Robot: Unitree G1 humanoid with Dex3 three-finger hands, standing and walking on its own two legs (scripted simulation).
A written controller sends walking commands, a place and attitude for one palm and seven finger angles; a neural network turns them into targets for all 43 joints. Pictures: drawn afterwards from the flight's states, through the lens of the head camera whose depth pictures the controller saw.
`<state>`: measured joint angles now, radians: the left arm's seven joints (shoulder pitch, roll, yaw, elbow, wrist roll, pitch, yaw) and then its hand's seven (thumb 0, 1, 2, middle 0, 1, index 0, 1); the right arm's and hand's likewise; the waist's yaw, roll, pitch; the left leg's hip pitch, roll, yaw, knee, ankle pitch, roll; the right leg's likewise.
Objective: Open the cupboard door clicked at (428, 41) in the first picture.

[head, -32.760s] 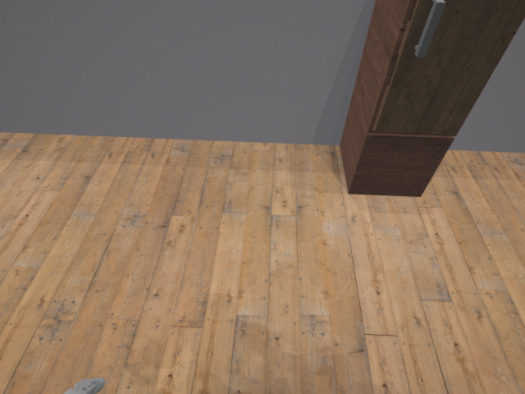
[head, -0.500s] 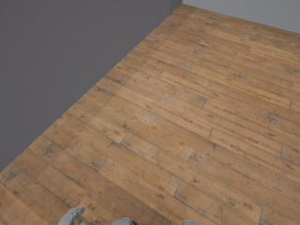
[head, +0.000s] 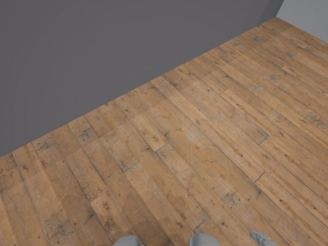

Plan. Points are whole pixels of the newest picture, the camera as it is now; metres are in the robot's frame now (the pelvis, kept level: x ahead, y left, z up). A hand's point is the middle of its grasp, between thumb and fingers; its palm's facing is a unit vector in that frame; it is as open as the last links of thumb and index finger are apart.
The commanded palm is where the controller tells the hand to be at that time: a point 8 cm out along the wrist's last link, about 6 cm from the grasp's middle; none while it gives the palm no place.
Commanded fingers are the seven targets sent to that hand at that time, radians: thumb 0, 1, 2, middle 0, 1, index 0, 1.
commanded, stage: turn to face it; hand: left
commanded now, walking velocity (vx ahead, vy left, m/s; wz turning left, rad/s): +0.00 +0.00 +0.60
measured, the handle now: out of the picture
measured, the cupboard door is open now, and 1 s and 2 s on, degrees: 50 50 50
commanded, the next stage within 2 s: none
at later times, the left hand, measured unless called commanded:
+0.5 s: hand out of the picture +0.02 +0.15 -0.17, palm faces +0.34 -0.92 -0.20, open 7.4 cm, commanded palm none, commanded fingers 0.00 0.90 0.90 -0.20 -0.30 -0.20 -0.30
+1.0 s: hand out of the picture +0.01 +0.15 -0.14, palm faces +0.57 -0.77 -0.29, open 7.4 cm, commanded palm none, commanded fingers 0.00 0.90 0.90 -0.20 -0.30 -0.20 -0.30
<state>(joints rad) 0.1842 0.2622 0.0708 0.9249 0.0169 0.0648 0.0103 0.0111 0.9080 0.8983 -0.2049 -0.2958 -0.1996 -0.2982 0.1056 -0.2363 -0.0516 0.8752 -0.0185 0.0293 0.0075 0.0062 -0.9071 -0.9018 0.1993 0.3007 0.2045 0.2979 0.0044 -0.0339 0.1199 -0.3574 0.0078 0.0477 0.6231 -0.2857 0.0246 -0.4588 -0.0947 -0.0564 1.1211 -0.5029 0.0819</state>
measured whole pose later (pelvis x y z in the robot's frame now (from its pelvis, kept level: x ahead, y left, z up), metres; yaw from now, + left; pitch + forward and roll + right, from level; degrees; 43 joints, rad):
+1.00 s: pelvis +0.05 -0.08 +0.01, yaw +37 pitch +2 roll +1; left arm 0.16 0.20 0.05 0.86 0.02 0.02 0.02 0.01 0.91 0.90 -0.20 -0.30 -0.20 -0.30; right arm 0.16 -0.26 -0.09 0.93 -0.02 0.09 0.02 0.01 -0.91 -0.90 0.20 0.30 0.20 0.30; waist -0.03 0.03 0.10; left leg -0.53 -0.01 -0.02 1.11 -0.45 -0.05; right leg -0.25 -0.07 -0.10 0.56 -0.34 0.00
